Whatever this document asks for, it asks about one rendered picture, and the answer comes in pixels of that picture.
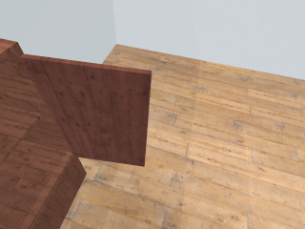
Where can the cupboard door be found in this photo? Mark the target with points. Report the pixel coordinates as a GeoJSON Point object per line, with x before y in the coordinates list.
{"type": "Point", "coordinates": [101, 110]}

